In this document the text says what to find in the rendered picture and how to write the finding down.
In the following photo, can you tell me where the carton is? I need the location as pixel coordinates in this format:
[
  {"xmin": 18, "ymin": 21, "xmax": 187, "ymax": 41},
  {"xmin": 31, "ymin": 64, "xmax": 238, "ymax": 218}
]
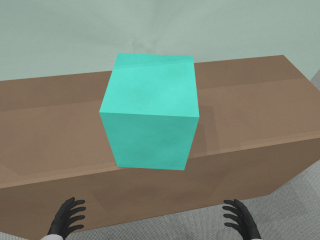
[{"xmin": 99, "ymin": 53, "xmax": 200, "ymax": 171}]

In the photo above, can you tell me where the robot left hand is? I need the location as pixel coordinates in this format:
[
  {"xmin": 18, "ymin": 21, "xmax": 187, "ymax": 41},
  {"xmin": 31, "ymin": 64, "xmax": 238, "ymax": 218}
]
[{"xmin": 47, "ymin": 197, "xmax": 86, "ymax": 240}]

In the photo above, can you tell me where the robot right hand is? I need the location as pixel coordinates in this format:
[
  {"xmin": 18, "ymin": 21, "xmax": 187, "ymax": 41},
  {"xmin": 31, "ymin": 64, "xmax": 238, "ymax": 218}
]
[{"xmin": 222, "ymin": 199, "xmax": 262, "ymax": 240}]

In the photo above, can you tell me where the pedestal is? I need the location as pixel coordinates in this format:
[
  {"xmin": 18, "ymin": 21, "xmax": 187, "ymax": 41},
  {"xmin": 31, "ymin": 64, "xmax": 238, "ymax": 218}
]
[{"xmin": 0, "ymin": 55, "xmax": 320, "ymax": 240}]

